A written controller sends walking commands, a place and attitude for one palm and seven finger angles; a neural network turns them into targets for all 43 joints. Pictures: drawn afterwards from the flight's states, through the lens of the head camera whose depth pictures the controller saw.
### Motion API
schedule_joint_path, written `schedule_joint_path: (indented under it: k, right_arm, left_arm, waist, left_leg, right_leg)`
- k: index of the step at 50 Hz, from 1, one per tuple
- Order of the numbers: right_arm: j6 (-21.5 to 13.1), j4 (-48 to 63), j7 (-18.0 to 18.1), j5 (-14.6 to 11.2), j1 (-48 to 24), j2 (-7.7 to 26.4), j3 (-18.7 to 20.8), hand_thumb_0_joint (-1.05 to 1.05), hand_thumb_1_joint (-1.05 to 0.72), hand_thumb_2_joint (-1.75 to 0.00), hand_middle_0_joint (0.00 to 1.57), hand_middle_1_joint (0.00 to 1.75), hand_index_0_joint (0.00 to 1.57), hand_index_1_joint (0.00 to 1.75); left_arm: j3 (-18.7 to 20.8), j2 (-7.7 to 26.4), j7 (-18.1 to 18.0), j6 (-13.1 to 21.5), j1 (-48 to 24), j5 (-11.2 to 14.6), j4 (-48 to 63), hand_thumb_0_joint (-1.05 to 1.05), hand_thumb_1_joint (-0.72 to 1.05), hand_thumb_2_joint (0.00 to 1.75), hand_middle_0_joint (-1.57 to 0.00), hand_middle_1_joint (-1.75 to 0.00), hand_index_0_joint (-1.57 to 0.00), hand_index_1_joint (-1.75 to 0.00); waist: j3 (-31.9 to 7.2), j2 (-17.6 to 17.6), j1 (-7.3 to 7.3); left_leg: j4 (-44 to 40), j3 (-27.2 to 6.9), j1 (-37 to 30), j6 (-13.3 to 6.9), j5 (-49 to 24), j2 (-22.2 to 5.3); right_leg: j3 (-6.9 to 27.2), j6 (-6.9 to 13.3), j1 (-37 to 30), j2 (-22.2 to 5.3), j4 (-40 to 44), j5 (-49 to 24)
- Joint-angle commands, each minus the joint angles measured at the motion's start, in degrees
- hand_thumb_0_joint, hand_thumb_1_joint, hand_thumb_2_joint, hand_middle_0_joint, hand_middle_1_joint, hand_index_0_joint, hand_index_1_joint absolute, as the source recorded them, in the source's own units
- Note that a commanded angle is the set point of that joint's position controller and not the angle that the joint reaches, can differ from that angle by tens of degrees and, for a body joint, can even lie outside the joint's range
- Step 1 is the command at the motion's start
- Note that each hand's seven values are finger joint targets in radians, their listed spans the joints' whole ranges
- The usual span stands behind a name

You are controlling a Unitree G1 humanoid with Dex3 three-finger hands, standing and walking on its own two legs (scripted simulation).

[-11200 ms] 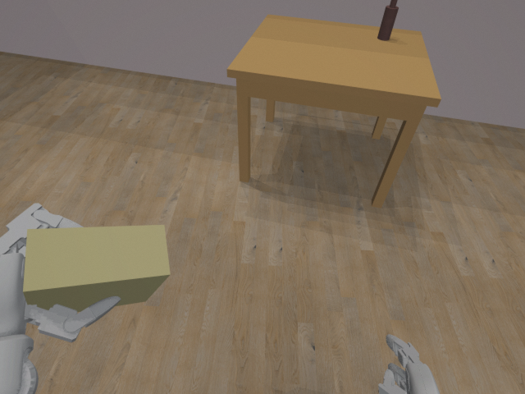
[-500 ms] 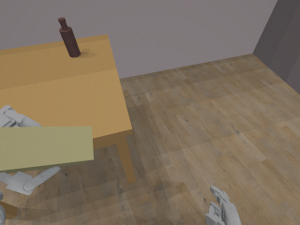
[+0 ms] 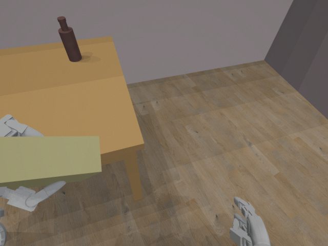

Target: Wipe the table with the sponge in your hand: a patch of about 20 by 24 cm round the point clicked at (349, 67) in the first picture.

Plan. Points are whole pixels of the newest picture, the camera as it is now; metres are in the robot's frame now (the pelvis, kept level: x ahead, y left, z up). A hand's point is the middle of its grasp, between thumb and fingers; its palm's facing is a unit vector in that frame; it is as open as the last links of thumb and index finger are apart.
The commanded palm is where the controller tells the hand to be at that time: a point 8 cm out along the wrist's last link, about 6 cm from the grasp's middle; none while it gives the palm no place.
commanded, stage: come to a stop and stand still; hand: left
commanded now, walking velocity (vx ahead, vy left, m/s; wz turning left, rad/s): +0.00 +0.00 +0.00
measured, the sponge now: (64, 162) +0.23 +0.20 +0.15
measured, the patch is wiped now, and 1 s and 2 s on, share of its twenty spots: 0.00 0.00 0.00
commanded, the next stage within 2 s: look again from close up in 1.18 s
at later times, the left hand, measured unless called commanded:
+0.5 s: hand (40, 202) +0.16 +0.21 +0.16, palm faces +0.38 -0.83 -0.42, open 10.3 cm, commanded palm +0.11 +0.25 +0.18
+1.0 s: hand (32, 202) +0.16 +0.22 +0.15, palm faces +0.36 -0.83 -0.41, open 10.3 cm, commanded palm +0.11 +0.26 +0.18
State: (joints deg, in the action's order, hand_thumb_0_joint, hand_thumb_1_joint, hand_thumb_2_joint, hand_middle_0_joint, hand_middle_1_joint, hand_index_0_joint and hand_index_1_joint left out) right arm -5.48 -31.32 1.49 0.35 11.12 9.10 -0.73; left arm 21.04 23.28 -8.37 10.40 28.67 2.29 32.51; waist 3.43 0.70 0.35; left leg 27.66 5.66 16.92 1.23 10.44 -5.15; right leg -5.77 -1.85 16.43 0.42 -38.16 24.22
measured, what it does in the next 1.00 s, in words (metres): steps on the spot: right foot, then left foot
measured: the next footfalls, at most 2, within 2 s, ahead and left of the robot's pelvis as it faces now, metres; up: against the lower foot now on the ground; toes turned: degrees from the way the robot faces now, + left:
right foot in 0.04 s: +0.02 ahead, -0.09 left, +0.00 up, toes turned -6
left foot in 0.34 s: +0.01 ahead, +0.10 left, +0.00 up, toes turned +1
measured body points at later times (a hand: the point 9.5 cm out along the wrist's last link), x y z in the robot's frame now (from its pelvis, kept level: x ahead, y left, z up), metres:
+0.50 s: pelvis -0.05 -0.03 +0.00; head -0.05 -0.04 +0.45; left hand +0.13 +0.25 +0.18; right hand +0.11 -0.27 -0.09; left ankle -0.03 +0.10 -0.74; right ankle -0.02 -0.09 -0.74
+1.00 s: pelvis -0.06 -0.01 +0.00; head -0.04 -0.02 +0.45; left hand +0.14 +0.27 +0.17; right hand +0.09 -0.24 -0.09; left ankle -0.03 +0.10 -0.74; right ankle -0.02 -0.09 -0.74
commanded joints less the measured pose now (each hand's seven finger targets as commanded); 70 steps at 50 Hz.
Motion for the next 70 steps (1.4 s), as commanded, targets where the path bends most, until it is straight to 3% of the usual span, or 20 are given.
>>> schedule_joint_path:
  k: [1, 2, 3, 4, 5, 7, 11, 15, 17, 20, 25, 30, 42, 49, 63, 64, 65, 66, 68, 70]
  right_arm:
    - [-2.29, 6.22, 0.92, -0.85, -2.66, 9.22, 2.87, 0.0, -0.9, -0.9, 0.2, 0.3, 0.2, 0.3]
    - [-2.04, 6.17, 1.09, -0.86, -2.65, 8.86, 2.7, 0.0, -0.9, -0.9, 0.2, 0.3, 0.2, 0.3]
    - [-1.73, 6.3, 1.27, -0.81, -2.56, 8.15, 2.49, 0.0, -0.9, -0.9, 0.2, 0.3, 0.2, 0.3]
    - [-1.68, 6.08, 1.24, -1.0, -2.17, 7.23, 2.19, 0.0, -0.9, -0.9, 0.2, 0.3, 0.2, 0.3]
    - [-1.59, 6.15, 1.13, -1.23, -3.16, 7.71, 2.56, 0.0, -0.9, -0.9, 0.2, 0.3, 0.2, 0.3]
    - [-1.44, 4.82, 1.36, -0.79, -4.34, 6.58, 1.19, 0.0, -0.9, -0.9, 0.2, 0.3, 0.2, 0.3]
    - [-1.37, 4.59, 2.57, -0.4, -5.98, 6.37, 0.66, 0.0, -0.9, -0.9, 0.2, 0.3, 0.2, 0.3]
    - [-0.65, 4.97, 2.74, -0.21, -3.55, 7.66, 1.6, 0.0, -0.9, -0.9, 0.2, 0.3, 0.2, 0.3]
    - [-0.47, 5.57, 2.84, -0.43, -3.63, 9.51, 2.39, 0.0, -0.9, -0.9, 0.2, 0.3, 0.2, 0.3]
    - [-0.29, 5.99, 3.03, -0.09, -4.8, 9.55, 1.64, 0.0, -0.9, -0.9, 0.2, 0.3, 0.2, 0.3]
    - [-1.41, 5.77, 2.87, -0.24, -3.03, 9.57, 2.09, 0.0, -0.9, -0.9, 0.2, 0.3, 0.2, 0.3]
    - [-1.14, 5.01, 2.28, -0.29, -2.7, 9.12, 2.0, 0.0, -0.9, -0.9, 0.2, 0.3, 0.2, 0.3]
    - [-1.11, 5.63, 2.7, -0.01, -3.14, 9.27, 1.08, 0.0, -0.9, -0.9, 0.2, 0.3, 0.2, 0.3]
    - [-2.02, 5.55, 2.5, -0.18, -2.59, 9.62, 1.39, 0.0, -0.9, -0.9, 0.2, 0.3, 0.2, 0.3]
    - [-1.42, 5.51, 2.75, -0.31, -3.07, 9.48, 1.61, 0.0, -0.9, -0.9, 0.2, 0.3, 0.2, 0.3]
    - [-4.64, 4.54, 2.39, 1.36, 6.61, 11.14, 4.31, 0.0, -0.9, -0.9, 0.2, 0.3, 0.2, 0.3]
    - [-5.21, 0.88, 2.03, -0.55, 1.32, 7.04, 2.39, 0.0, -0.9, -0.9, 0.2, 0.3, 0.2, 0.3]
    - [-6.16, 2.15, 1.51, 0.17, 0.39, 7.07, 2.51, 0.0, -0.9, -0.9, 0.2, 0.3, 0.2, 0.3]
    - [-5.65, 5.44, -0.61, -1.61, -0.21, 8.73, 2.72, 0.0, -0.9, -0.9, 0.2, 0.3, 0.2, 0.3]
    - [-5.33, 6.94, -2.36, -1.95, -1.61, 9.03, 2.64, 0.0, -0.9, -0.9, 0.2, 0.3, 0.2, 0.3]
  left_arm:
    - [5.1, 7.14, -0.67, 2.57, -3.41, 0.22, 10.75, 0.0, 0.1, 1.3, -1.2, -1.6, -1.2, -1.6]
    - [5.85, 8.1, -0.84, 2.62, -3.77, 0.03, 9.88, 0.0, 0.1, 1.3, -1.2, -1.6, -1.2, -1.6]
    - [6.53, 8.99, -0.99, 2.48, -4.28, 0.05, 8.82, 0.0, 0.1, 1.3, -1.2, -1.6, -1.2, -1.6]
    - [5.71, 8.17, -0.73, 1.75, -4.43, 0.75, 7.54, 0.0, 0.1, 1.3, -1.2, -1.6, -1.2, -1.6]
    - [5.8, 8.85, -0.8, 1.02, -5.09, 1.3, 8.52, 0.0, 0.1, 1.3, -1.2, -1.6, -1.2, -1.6]
    - [6.02, 8.71, -1.34, 1.21, -4.5, 1.04, 7.5, 0.0, 0.1, 1.3, -1.2, -1.6, -1.2, -1.6]
    - [6.7, 8.86, -1.57, 2.46, -4.61, 0.46, 6.91, 0.0, 0.1, 1.3, -1.2, -1.6, -1.2, -1.6]
    - [5.47, 7.53, -1.51, 2.9, -2.87, 0.57, 7.25, 0.0, 0.1, 1.3, -1.2, -1.6, -1.2, -1.6]
    - [4.82, 7.75, -1.57, 3.45, -3.32, 0.48, 8.15, 0.0, 0.1, 1.3, -1.2, -1.6, -1.2, -1.6]
    - [4.0, 7.5, -1.15, 3.77, -5.53, -0.1, 8.51, 0.0, 0.1, 1.3, -1.2, -1.6, -1.2, -1.6]
    - [3.36, 7.24, -1.19, 3.69, -7.23, -0.28, 7.5, 0.0, 0.1, 1.3, -1.2, -1.6, -1.2, -1.6]
    - [3.17, 7.8, -1.71, 2.34, -8.1, -0.15, 5.84, 0.0, 0.1, 1.3, -1.2, -1.6, -1.2, -1.6]
    - [2.98, 7.07, -1.51, 2.75, -7.2, -0.74, 5.31, 0.0, 0.1, 1.3, -1.2, -1.6, -1.2, -1.6]
    - [3.05, 6.88, -1.61, 2.96, -5.55, -0.51, 6.83, 0.0, 0.1, 1.3, -1.2, -1.6, -1.2, -1.6]
    - [3.08, 6.26, -1.67, 3.0, -4.84, 0.0, 5.41, 0.0, 0.1, 1.3, -1.2, -1.6, -1.2, -1.6]
    - [38.13, 53.87, -0.88, 8.56, -66.43, -8.42, 20.41, 0.0, 0.1, 1.3, -1.2, -1.6, -1.2, -1.6]
    - [26.74, 37.24, 0.42, 8.13, -59.11, -4.28, -0.96, 0.0, 0.1, 1.3, -1.2, -1.6, -1.2, -1.6]
    - [11.49, 16.14, 2.44, 6.55, -36.44, -2.4, -16.19, 0.0, 0.1, 1.3, -1.2, -1.6, -1.2, -1.6]
    - [1.44, 4.23, 4.31, 6.81, -14.32, 0.79, -11.05, 0.0, 0.1, 1.3, -1.2, -1.6, -1.2, -1.6]
    - [-1.58, 1.37, 4.19, 6.26, -5.65, 1.04, -3.55, 0.0, 0.1, 1.3, -1.2, -1.6, -1.2, -1.6]
  waist:
    - [-9.51, -12.27, -0.61]
    - [-9.94, -9.36, -0.75]
    - [-9.84, -3.94, -1.23]
    - [-10.39, 5.66, -0.92]
    - [-8.74, 9.39, -0.39]
    - [-7.72, 6.66, -0.32]
    - [-9.14, 5.72, 0.27]
    - [-10.64, 2.25, -0.21]
    - [-10.13, -4.14, 0.39]
    - [-5.95, -11.88, 0.32]
    - [-7.2, -4.93, 0.03]
    - [-6.17, 1.52, -0.56]
    - [-5.04, -5.0, 0.09]
    - [-9.14, -4.58, 0.24]
    - [-10.28, -3.79, -0.06]
    - [-1.92, 7.82, 1.07]
    - [-6.81, -1.12, 0.0]
    - [-11.14, -3.93, 0.73]
    - [-11.47, -7.39, 2.18]
    - [-10.92, -2.83, 2.63]
  left_leg:
    - [-6.3, -6.8, -0.67, -4.44, -4.43, -9.72]
    - [-3.72, -5.31, 0.66, -3.13, -0.45, -7.86]
    - [0.92, -3.05, 1.28, -1.45, 3.15, -4.59]
    - [6.89, -0.91, 1.03, 0.35, 8.57, 0.54]
    - [13.25, -2.15, 2.19, 0.73, 12.22, 2.99]
    - [20.08, -5.26, 7.05, 0.37, 14.09, 2.88]
    - [13.58, -3.72, 6.2, 0.35, 12.45, 3.25]
    - [-2.19, -3.75, -3.32, -0.5, 1.77, 3.34]
    - [-5.53, -8.04, -6.98, -2.37, -10.41, -2.67]
    - [-9.46, -12.03, 1.33, -3.94, -3.03, -5.86]
    - [-4.84, -7.45, 2.85, -2.41, 8.63, -0.83]
    - [3.43, -6.46, -2.52, -1.7, 8.51, 2.57]
    - [-8.46, -10.78, 3.58, -3.27, 10.19, -1.1]
    - [-6.34, -10.31, 1.89, -2.66, 1.09, -1.17]
    - [-4.4, -9.75, 0.5, -2.14, -4.43, -1.28]
    - [3.26, -5.04, 5.35, -2.75, -1.58, 1.26]
    - [3.49, -6.26, -1.98, -1.94, 1.0, 1.78]
    - [1.59, -6.17, -7.31, -1.44, 1.52, 4.06]
    - [-1.94, -4.83, -5.12, -2.46, 0.94, 3.96]
    - [-4.61, -6.68, -3.39, -3.36, -0.17, 1.88]
  right_leg:
    - [0.22, -0.01, -9.17, -0.63, 13.09, -7.31]
    - [2.57, 0.85, -10.63, -2.59, 16.2, -10.39]
    - [7.97, 2.77, -8.91, -6.78, 17.81, -17.24]
    - [15.37, 5.04, -5.42, -11.67, 20.32, -15.8]
    - [21.09, 7.69, -2.12, -15.61, 23.03, -15.05]
    - [18.68, 10.17, -6.3, -17.45, 21.3, -25.12]
    - [11.67, 9.45, -12.46, -14.66, 17.1, -40.33]
    - [10.69, 6.19, -11.26, -11.89, 16.2, -30.18]
    - [9.74, 2.76, -8.13, -7.35, 15.42, -19.57]
    - [7.15, 1.57, -8.0, -3.84, 13.79, -11.19]
    - [12.16, 2.59, -7.76, -6.4, 19.53, -7.48]
    - [17.44, 4.96, 0.52, -11.87, 27.41, 5.04]
    - [9.91, 2.63, -7.52, -4.9, 20.48, -2.67]
    - [9.23, 2.84, -10.81, -4.95, 17.0, -13.86]
    - [9.23, 3.1, -10.79, -5.49, 15.62, -21.02]
    - [11.69, -4.48, -2.64, -5.87, 24.08, -23.79]
    - [13.38, 6.37, 0.46, -13.84, 21.36, -15.21]
    - [16.49, 7.68, -1.17, -10.63, 17.98, -20.6]
    - [13.85, 1.79, -8.46, -8.67, 18.69, -18.61]
    - [10.46, 0.59, -10.73, -6.65, 17.49, -15.73]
